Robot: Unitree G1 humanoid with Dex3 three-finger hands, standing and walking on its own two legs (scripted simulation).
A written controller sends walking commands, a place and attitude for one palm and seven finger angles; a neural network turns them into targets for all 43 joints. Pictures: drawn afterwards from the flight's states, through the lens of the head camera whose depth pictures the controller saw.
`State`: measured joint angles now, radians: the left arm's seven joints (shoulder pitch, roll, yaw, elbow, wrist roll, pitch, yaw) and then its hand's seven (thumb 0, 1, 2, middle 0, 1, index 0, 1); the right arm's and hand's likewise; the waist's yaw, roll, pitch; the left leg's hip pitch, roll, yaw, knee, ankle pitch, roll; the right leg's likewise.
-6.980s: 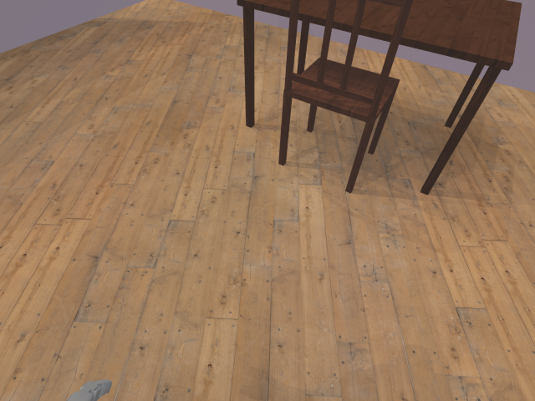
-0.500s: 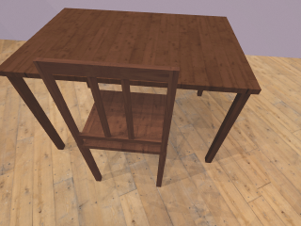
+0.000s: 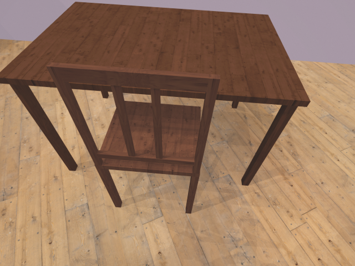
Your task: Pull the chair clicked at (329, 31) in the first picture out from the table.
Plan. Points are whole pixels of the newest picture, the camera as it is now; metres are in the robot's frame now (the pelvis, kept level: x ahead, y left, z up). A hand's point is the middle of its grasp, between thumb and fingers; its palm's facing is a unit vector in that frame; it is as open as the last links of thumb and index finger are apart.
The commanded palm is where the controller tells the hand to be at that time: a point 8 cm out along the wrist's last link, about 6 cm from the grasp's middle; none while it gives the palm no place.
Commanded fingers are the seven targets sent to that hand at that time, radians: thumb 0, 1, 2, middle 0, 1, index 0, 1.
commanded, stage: look again from close up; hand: left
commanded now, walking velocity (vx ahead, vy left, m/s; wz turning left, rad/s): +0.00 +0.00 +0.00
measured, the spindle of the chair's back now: (125, 125) +0.53 +0.20 -0.05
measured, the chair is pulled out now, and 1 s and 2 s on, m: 0.00 0.00 0.00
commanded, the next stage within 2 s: shuffle to correct the standing spot in 0.40 s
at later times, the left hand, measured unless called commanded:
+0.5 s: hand out of the picture -0.03 +0.16 -0.17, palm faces +0.02 -0.99 -0.17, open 7.4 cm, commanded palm none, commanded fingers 0.00 0.90 0.90 -0.20 -0.30 -0.20 -0.30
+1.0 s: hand out of the picture -0.03 +0.11 -0.18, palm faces +0.07 -0.99 -0.15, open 7.4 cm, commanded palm none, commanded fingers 0.00 0.90 0.90 -0.20 -0.30 -0.20 -0.30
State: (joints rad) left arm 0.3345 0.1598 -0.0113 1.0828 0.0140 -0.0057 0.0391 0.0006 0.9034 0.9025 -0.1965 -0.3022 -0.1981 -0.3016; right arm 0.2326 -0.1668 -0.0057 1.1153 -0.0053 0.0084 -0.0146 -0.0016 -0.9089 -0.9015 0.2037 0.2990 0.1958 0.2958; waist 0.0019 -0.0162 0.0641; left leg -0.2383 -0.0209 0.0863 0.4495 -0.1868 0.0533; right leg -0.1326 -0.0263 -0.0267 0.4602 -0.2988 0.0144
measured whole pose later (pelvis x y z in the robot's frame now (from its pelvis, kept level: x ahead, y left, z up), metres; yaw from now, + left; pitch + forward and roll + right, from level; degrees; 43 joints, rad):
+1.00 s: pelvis +0.05 -0.04 -0.01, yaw +0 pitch +1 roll +0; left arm 0.44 0.10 0.03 1.12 0.03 -0.02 0.03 0.00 0.90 0.90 -0.20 -0.30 -0.20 -0.30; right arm 0.28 -0.14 -0.04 1.14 -0.02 0.00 -0.04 0.00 -0.90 -0.90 0.20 0.30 0.19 0.30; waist 0.01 0.00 0.03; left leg -0.35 0.04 0.10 0.73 -0.44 0.03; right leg -0.12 0.03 -0.08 0.49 -0.40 -0.06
